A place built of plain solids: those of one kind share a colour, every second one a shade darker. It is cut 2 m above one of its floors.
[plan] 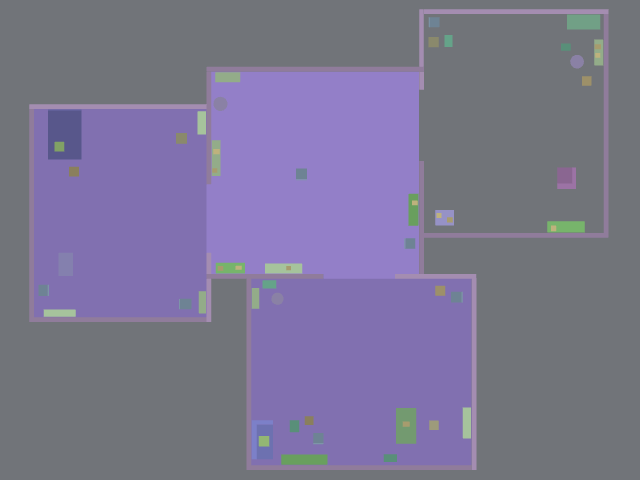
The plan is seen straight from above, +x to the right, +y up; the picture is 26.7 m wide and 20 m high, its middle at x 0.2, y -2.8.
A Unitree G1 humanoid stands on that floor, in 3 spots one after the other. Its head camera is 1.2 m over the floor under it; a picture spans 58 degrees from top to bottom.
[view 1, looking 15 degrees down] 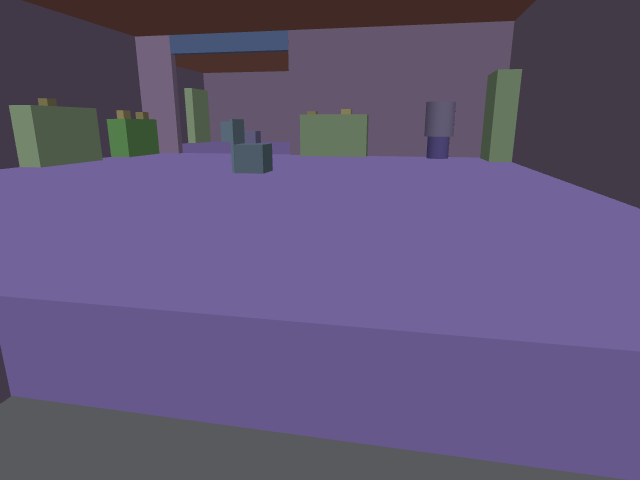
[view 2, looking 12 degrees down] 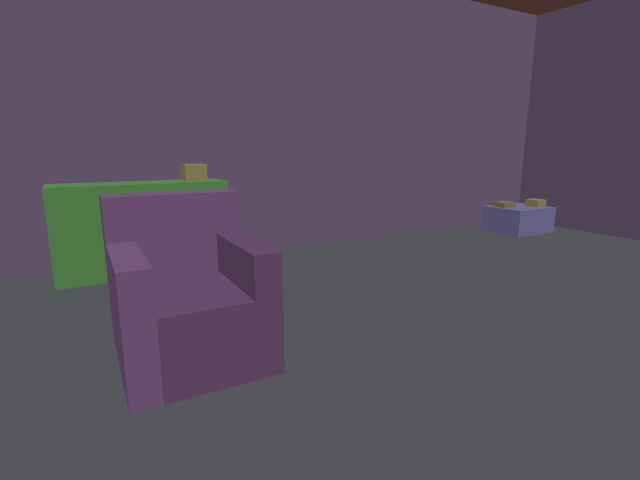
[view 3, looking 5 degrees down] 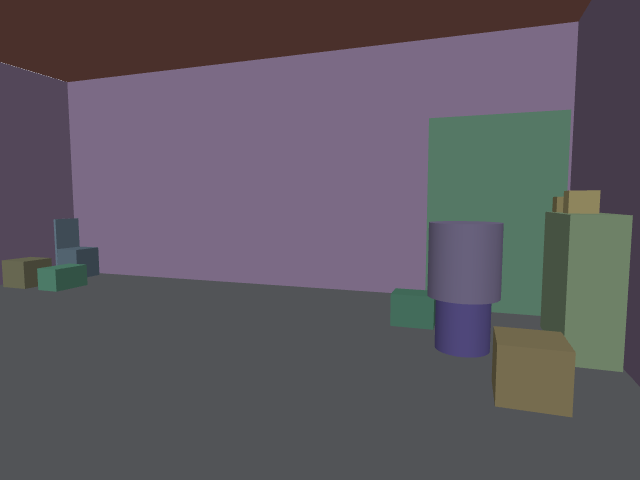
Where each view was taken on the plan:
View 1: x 5.75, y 2.20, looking -169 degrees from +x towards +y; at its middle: floor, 2.73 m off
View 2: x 10.97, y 2.20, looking -119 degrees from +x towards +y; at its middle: wall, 5.51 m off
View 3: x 10.94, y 0.96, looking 109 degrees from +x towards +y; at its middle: wall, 6.00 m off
